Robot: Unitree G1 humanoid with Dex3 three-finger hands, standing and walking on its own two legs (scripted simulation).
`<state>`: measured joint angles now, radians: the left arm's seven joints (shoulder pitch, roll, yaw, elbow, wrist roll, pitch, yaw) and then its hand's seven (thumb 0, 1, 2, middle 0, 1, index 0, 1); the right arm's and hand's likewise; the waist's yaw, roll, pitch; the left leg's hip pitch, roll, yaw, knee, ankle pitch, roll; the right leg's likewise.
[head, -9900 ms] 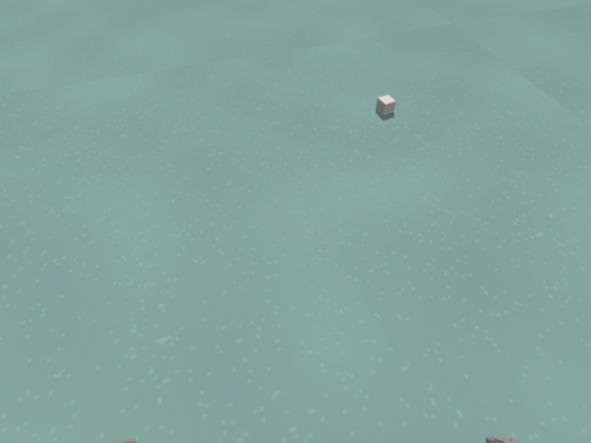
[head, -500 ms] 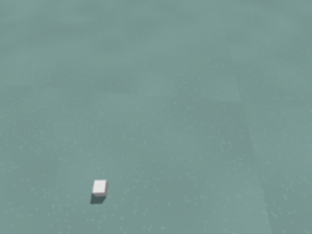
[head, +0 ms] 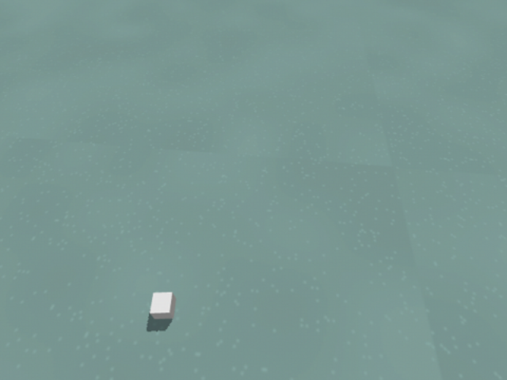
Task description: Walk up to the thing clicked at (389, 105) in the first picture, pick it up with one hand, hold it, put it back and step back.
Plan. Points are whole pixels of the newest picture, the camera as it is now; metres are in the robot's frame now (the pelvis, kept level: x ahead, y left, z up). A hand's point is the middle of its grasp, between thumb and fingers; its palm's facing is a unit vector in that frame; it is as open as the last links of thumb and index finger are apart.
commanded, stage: stand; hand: left
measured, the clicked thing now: (163, 305) +0.47 +0.38 -0.75
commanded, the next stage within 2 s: walk up in 0.04 s
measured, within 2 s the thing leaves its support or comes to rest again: neither
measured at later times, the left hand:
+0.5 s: hand out of the picture +0.08 +0.40 -0.17, palm faces -0.01 -0.90 -0.43, open 7.4 cm
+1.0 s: hand (74, 356) +0.18 +0.36 -0.17, palm faces -0.06 -0.94 -0.35, open 7.4 cm
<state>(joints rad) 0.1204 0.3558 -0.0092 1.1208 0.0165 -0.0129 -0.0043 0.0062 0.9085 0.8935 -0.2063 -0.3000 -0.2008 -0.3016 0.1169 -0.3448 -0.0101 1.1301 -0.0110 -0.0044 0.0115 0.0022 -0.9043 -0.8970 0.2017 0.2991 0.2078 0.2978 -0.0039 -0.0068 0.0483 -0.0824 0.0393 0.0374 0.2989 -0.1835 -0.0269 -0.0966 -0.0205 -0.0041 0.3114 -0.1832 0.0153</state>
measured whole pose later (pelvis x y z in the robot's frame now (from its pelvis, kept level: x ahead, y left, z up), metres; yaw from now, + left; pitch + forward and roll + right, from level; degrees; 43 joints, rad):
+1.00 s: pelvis +0.06 +0.10 -0.02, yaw -1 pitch -2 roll +0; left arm 0.10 0.39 0.04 0.93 0.02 0.02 -0.03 0.01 0.91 0.89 -0.21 -0.30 -0.20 -0.30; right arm 0.13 -0.40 -0.04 0.94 0.00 -0.01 -0.02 0.00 -0.90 -0.90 0.20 0.30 0.21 0.30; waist -0.01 -0.02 0.12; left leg -0.25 0.05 0.04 0.64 -0.35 -0.01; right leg -0.26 0.04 0.00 0.63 -0.33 -0.04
